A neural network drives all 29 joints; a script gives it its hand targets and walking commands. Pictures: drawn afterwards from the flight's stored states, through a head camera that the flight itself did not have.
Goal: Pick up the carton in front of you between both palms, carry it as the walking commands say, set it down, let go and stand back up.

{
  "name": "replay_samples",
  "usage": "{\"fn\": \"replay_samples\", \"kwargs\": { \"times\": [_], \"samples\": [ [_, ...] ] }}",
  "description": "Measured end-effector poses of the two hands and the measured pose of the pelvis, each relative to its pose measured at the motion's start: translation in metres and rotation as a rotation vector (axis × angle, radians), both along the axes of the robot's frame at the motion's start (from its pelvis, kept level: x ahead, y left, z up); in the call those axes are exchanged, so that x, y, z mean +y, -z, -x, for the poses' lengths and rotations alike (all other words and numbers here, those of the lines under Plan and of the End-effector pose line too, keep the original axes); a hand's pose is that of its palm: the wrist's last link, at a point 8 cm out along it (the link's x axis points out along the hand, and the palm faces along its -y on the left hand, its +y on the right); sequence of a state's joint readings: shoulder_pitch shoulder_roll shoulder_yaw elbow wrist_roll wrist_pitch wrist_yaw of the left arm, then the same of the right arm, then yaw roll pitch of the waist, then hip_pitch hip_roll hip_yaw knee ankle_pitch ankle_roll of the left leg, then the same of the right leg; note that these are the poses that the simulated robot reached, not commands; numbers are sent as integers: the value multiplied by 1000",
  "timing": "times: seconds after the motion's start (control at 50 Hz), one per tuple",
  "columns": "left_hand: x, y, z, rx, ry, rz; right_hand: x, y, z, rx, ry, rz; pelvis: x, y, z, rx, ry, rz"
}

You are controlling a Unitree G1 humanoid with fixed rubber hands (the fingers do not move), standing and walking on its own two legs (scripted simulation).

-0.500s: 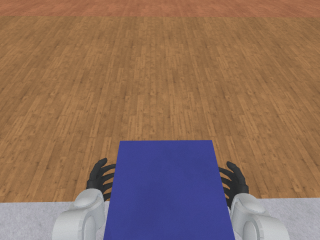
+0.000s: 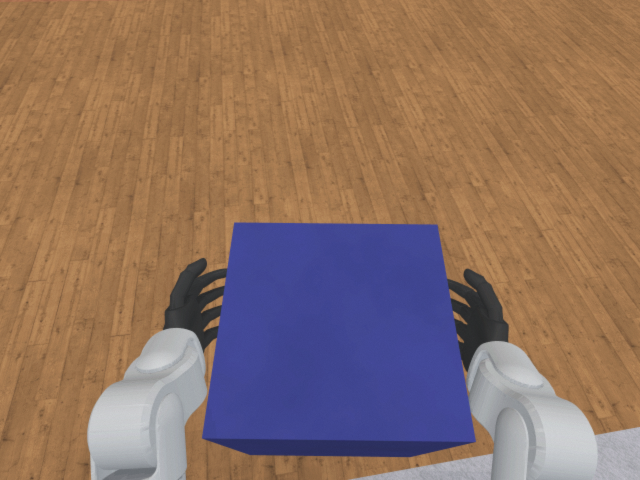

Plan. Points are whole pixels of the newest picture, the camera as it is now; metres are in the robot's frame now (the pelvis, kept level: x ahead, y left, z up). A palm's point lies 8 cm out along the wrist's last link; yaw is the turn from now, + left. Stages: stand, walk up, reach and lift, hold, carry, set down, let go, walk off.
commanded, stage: carry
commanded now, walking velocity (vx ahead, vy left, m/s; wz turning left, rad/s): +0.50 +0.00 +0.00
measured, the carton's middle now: (332, 353) +0.27 +0.00 +0.05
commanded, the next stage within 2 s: none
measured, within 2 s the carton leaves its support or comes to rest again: neither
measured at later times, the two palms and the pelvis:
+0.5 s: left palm (246, 119) +0.68 +0.15 +0.11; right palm (417, 120) +0.71 -0.16 +0.10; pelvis +0.33 -0.03 +0.00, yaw +3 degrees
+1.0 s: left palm (268, 14) +1.02 +0.14 +0.16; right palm (406, 24) +0.99 -0.16 +0.17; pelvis +0.66 +0.01 +0.05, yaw +0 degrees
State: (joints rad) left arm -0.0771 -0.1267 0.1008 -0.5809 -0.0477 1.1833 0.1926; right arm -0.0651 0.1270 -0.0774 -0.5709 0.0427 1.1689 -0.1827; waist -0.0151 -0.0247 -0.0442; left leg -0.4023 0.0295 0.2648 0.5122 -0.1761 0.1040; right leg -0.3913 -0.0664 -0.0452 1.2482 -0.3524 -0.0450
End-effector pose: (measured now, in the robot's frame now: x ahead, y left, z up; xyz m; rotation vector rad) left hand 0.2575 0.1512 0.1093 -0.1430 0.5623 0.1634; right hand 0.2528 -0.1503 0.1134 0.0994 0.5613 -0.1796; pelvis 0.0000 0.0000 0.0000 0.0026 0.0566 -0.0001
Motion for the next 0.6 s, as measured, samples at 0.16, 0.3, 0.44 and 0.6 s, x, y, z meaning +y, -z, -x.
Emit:
{"fn": "replay_samples", "kwargs": {
  "times": [0.16,0.3,0.44,0.6],
  "samples": [
    [10,-38,-135,-51,-46,-18,5,-39,-131,-56,31,10,6,-17,-96,14,-19,23],
    [8,-36,-261,-33,-91,-34,0,-33,-267,-38,23,-2,-5,-7,-195,18,-43,8],
    [-1,-10,-386,-7,-141,-41,-8,3,-413,-9,-14,-23,-27,15,-295,21,-53,14],
    [2,-1,-471,12,-184,29,-2,9,-512,22,-5,-82,-36,-14,-387,50,-49,-14]
  ]
}}
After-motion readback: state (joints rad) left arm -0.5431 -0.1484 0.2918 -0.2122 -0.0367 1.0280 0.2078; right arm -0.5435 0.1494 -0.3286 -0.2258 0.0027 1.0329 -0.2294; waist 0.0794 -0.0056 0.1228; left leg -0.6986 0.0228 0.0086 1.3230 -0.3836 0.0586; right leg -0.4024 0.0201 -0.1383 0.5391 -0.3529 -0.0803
